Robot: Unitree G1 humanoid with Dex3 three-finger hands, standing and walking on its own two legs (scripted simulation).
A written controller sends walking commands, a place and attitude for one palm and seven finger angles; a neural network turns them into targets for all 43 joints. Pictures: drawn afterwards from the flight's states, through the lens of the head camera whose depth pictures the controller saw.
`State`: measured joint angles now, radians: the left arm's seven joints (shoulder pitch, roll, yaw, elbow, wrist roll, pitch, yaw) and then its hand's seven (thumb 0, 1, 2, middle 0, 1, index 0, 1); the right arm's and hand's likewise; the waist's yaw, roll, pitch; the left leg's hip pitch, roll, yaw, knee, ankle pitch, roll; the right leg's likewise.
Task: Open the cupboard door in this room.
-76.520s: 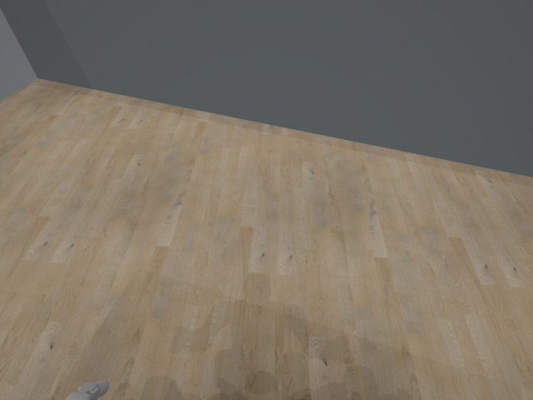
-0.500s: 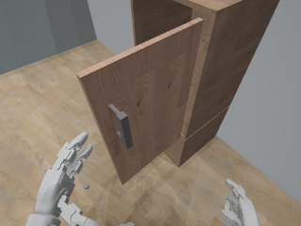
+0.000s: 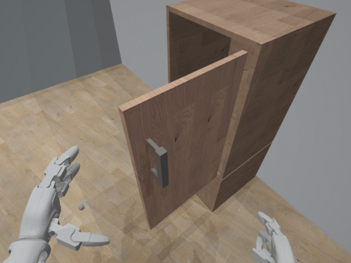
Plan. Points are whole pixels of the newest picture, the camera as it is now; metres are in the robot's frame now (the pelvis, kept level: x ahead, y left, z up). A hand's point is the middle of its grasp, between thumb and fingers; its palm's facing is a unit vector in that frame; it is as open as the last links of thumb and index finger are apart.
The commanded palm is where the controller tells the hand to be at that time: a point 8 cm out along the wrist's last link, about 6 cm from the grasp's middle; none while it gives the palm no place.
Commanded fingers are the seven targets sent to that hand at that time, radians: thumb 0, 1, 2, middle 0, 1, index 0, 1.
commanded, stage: draw the hand back to the body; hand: left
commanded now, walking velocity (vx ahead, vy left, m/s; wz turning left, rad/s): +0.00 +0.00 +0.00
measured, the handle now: (157, 163) +0.33 +0.09 +0.06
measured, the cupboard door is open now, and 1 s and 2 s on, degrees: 92 92 92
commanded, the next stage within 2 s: step back with the hand held close in 0.96 s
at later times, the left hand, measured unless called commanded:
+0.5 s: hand (47, 177) +0.21 +0.25 +0.16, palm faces +0.41 -0.81 -0.42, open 10.0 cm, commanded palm +0.16 +0.29 +0.18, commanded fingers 0.00 0.80 0.86 -0.20 -0.30 -0.20 -0.30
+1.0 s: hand (45, 181) +0.20 +0.24 +0.17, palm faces +0.44 -0.80 -0.41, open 7.4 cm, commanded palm +0.15 +0.28 +0.19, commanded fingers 0.00 0.90 0.90 -0.20 -0.30 -0.20 -0.30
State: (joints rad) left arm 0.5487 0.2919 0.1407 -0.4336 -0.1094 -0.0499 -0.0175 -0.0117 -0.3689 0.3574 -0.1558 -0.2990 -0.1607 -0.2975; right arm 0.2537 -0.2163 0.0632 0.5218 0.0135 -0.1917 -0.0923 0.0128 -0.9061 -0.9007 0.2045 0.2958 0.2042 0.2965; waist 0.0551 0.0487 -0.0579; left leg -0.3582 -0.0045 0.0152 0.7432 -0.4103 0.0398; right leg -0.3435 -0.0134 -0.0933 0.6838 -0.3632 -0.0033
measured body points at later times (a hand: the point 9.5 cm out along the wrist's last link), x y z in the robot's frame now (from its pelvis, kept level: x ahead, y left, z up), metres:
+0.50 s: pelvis +0.02 +0.00 +0.03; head +0.01 -0.02 +0.48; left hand +0.18 +0.29 +0.19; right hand +0.21 -0.22 -0.06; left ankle -0.01 +0.09 -0.72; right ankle +0.00 -0.12 -0.72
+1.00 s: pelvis +0.00 -0.02 +0.03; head -0.02 -0.04 +0.48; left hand +0.17 +0.28 +0.20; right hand +0.19 -0.24 -0.06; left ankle -0.01 +0.09 -0.72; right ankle +0.00 -0.12 -0.72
